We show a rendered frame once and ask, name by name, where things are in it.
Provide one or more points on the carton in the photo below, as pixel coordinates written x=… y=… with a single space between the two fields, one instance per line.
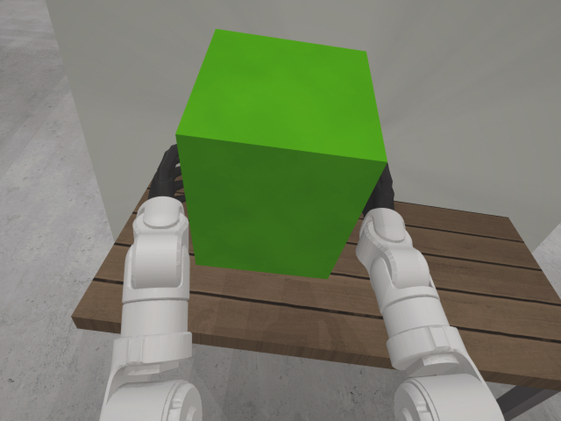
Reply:
x=280 y=147

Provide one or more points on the table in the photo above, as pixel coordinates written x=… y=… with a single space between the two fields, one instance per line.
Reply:
x=490 y=286

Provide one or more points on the right robot upper arm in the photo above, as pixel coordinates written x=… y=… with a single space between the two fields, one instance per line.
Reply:
x=459 y=397

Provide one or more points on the left robot forearm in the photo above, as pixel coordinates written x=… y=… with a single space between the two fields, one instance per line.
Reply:
x=154 y=329

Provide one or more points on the right robot forearm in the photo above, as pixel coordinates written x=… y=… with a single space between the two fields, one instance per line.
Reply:
x=421 y=341

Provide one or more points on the robot left hand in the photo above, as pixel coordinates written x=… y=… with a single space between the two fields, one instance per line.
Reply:
x=163 y=183

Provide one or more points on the robot right hand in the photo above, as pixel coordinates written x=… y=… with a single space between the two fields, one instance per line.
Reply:
x=383 y=193

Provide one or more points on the left robot upper arm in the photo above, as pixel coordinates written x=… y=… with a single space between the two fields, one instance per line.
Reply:
x=173 y=400

